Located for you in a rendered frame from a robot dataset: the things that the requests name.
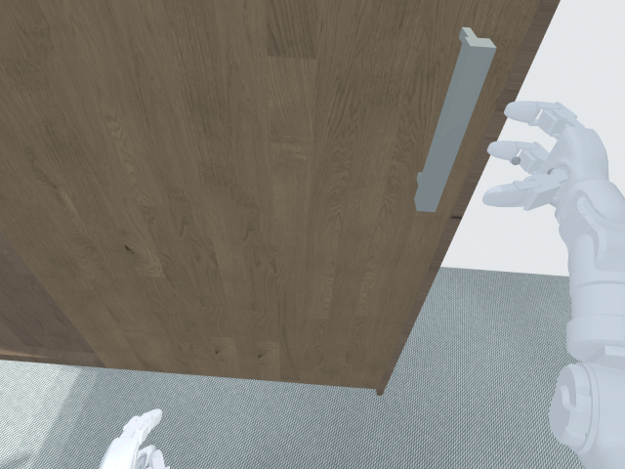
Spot right robot upper arm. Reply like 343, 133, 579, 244
549, 362, 625, 469

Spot robot right hand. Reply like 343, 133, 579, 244
482, 101, 609, 211

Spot robot right forearm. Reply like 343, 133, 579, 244
555, 179, 625, 370

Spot handle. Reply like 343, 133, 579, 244
414, 27, 497, 212

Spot wardrobe door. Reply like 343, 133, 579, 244
0, 0, 540, 389
0, 232, 95, 353

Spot robot left hand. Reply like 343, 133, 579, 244
99, 408, 170, 469

